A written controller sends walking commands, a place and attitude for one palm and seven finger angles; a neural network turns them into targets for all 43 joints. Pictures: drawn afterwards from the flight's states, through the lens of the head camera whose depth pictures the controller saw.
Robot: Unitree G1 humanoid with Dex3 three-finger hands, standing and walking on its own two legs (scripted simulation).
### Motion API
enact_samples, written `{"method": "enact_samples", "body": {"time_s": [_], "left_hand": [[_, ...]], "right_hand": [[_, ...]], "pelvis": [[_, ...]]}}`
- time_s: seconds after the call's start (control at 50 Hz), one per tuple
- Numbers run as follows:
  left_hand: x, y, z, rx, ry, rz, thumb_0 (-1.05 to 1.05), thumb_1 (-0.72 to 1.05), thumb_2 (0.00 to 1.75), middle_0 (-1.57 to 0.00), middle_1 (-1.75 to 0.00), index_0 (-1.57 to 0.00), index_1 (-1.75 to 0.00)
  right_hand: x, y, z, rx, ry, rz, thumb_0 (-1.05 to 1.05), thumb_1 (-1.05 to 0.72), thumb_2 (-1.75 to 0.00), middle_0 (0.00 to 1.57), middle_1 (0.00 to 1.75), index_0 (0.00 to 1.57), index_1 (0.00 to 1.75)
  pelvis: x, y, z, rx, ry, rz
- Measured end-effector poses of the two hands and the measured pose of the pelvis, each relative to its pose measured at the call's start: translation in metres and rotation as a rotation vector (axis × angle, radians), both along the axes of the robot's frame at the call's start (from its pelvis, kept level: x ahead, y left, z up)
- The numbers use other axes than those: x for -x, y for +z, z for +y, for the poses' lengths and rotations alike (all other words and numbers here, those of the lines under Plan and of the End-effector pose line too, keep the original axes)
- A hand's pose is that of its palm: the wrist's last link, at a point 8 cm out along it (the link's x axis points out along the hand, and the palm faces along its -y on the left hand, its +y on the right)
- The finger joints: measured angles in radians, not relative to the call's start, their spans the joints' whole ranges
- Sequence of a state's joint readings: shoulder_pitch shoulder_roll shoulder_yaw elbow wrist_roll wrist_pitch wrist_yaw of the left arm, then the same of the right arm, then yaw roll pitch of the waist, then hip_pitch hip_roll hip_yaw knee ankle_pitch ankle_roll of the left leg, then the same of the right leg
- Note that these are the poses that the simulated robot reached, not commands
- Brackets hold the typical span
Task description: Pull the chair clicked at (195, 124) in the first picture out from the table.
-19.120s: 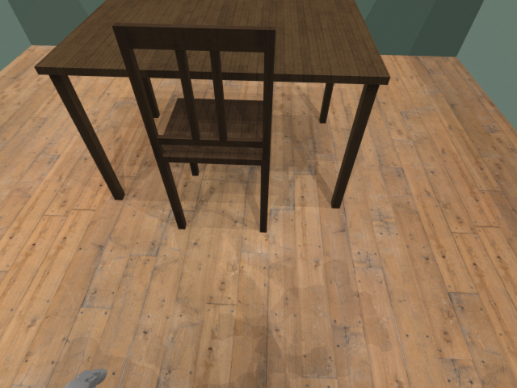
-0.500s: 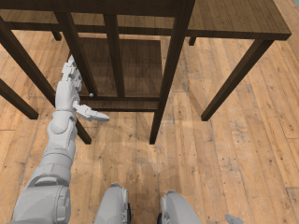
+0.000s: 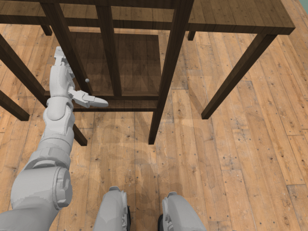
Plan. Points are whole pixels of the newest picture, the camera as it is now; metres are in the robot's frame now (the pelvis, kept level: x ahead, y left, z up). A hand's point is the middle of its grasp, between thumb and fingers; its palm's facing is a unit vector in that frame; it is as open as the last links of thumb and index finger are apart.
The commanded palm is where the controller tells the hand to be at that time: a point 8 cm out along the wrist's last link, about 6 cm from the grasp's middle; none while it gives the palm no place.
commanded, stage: push the fingers through the gap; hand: left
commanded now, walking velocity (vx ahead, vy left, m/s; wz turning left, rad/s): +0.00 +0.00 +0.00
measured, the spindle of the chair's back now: (74, 60) +0.53 +0.18 +0.06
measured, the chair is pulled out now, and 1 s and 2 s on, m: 0.00 0.00 0.03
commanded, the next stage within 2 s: hook a spindle and tug to test in 0.36 s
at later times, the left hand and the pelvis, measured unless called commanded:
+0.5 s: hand (87, 79) +0.49 +0.15 +0.04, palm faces +0.02 -1.00 -0.03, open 17.0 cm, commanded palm +0.46 +0.19 +0.04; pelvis +0.01 +0.00 +0.01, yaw +0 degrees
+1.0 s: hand (84, 77) +0.50 +0.16 +0.04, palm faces +0.04 -1.00 -0.01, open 12.5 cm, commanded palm +0.47 +0.18 +0.04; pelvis +0.01 +0.00 +0.00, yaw +0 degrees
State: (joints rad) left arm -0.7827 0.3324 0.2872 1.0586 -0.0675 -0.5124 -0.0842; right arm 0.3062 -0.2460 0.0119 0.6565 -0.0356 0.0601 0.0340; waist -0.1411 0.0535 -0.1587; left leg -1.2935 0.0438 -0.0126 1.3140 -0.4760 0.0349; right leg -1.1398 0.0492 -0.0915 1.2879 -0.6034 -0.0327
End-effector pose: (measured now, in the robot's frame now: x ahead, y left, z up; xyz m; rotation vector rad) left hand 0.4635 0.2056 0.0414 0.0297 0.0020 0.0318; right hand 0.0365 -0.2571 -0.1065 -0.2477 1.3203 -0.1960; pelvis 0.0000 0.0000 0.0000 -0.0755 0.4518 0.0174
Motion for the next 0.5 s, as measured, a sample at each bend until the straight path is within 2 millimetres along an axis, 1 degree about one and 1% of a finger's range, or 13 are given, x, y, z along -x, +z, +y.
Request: {"method": "enact_samples", "body": {"time_s": [0.1,0.24,0.38,0.5], "left_hand": [[-0.008,0.001,-0.001,0.002,-0.003,-0.016,-0.01,-0.49,0.3,-0.06,-0.08,-0.05,-0.08],[-0.007,0.001,-0.001,0.001,-0.005,0.002,-0.01,-0.49,0.3,-0.06,-0.08,-0.04,-0.08],[-0.003,0.002,-0.001,0.005,-0.003,0.004,-0.01,-0.49,0.3,-0.06,-0.08,-0.04,-0.08],[-0.004,0.0,0.0,0.003,-0.01,0.003,-0.01,-0.49,0.3,-0.06,-0.09,-0.04,-0.08]], "right_hand": [[0.007,-0.001,-0.003,0.004,-0.015,0.026,0.0,-0.9,-0.9,0.2,0.3,0.2,0.3],[0.011,0.001,-0.001,-0.014,-0.033,0.053,0.0,-0.9,-0.9,0.2,0.3,0.2,0.3],[0.001,0.005,0.0,-0.021,-0.033,0.035,0.0,-0.9,-0.9,0.2,0.3,0.2,0.3],[-0.009,0.005,-0.002,-0.015,-0.02,0.015,0.0,-0.9,-0.9,0.2,0.3,0.2,0.3]], "pelvis": [[0.0,-0.002,-0.001,0.002,-0.003,0.011],[-0.004,0.002,-0.002,-0.004,-0.008,0.011],[-0.009,0.006,-0.002,-0.007,-0.009,0.005],[-0.01,0.006,-0.002,-0.006,-0.008,0.004]]}}
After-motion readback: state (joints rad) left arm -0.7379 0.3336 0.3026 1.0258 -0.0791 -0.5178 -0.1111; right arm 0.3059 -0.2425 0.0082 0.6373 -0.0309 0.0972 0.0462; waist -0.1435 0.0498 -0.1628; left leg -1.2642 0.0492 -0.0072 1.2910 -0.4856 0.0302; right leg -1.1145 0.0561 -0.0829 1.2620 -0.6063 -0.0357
